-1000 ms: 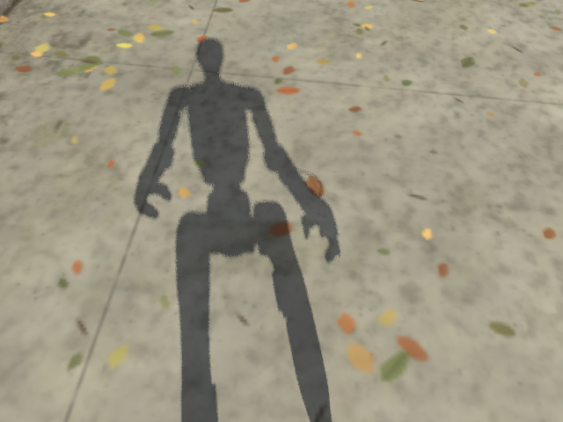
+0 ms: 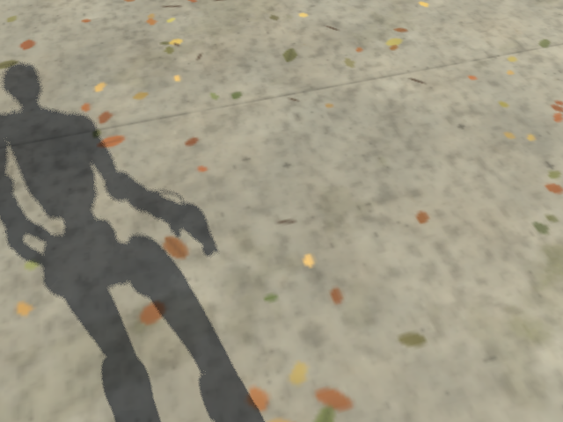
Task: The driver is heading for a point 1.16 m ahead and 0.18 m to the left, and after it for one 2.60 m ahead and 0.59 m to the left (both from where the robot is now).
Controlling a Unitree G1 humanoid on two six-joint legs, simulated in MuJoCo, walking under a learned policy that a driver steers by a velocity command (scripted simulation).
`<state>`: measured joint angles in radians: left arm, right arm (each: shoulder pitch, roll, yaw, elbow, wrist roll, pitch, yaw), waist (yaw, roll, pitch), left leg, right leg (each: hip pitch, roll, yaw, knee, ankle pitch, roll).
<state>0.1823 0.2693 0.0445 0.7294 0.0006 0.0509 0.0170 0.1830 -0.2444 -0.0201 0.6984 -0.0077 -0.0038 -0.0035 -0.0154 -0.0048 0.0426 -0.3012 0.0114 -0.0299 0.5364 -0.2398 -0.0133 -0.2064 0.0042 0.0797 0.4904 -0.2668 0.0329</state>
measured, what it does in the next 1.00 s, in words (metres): walks ahead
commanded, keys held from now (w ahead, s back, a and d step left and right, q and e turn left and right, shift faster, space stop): no key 0.32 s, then w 0.68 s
